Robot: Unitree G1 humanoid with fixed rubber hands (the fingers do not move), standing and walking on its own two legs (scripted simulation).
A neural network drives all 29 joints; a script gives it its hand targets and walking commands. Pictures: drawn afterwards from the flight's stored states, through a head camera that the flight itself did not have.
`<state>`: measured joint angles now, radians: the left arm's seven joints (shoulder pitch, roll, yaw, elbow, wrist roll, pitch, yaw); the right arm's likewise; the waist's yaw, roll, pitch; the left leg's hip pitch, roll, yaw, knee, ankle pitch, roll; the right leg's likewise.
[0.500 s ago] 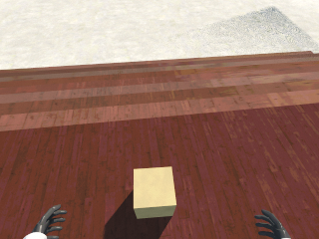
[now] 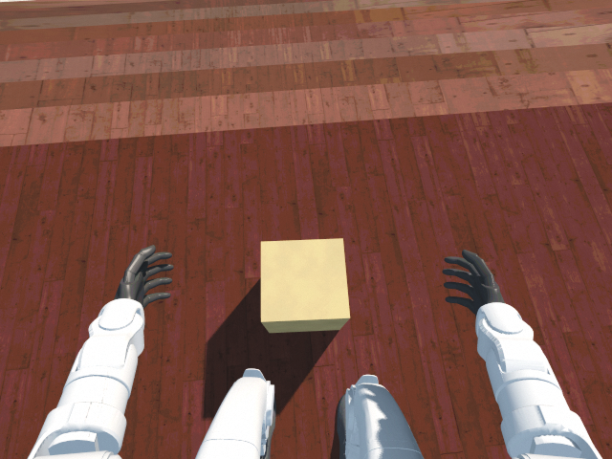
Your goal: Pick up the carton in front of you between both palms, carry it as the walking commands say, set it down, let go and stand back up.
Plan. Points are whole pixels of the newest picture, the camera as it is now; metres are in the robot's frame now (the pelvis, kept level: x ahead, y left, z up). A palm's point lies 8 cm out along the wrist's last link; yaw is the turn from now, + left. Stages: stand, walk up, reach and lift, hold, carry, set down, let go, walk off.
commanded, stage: reach and lift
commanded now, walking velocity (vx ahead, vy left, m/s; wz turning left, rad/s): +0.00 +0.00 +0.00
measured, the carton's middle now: (303, 289) +0.43 +0.02 -0.58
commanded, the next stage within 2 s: none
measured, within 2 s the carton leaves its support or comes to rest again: neither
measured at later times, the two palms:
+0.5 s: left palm (194, 230) +0.43 +0.21 -0.16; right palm (416, 222) +0.47 -0.17 -0.16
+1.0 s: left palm (219, 276) +0.41 +0.22 -0.40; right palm (387, 272) +0.44 -0.17 -0.40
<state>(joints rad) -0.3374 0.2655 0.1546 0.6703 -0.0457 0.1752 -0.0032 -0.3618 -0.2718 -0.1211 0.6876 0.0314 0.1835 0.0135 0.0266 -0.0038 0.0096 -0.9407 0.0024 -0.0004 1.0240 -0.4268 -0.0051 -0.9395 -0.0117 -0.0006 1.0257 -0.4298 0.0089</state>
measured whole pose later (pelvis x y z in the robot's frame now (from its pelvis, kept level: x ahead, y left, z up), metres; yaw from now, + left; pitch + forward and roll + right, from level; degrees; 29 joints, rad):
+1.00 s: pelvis -0.07 +0.00 -0.25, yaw +0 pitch +48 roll +1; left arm -1.08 0.29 0.20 0.87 -0.19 0.04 0.10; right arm -1.14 -0.32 -0.10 0.90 0.16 0.07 -0.11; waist 0.04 -0.01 0.03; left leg -2.19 0.00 -0.01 1.88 -0.53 -0.02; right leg -2.19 0.00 0.01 1.89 -0.54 0.01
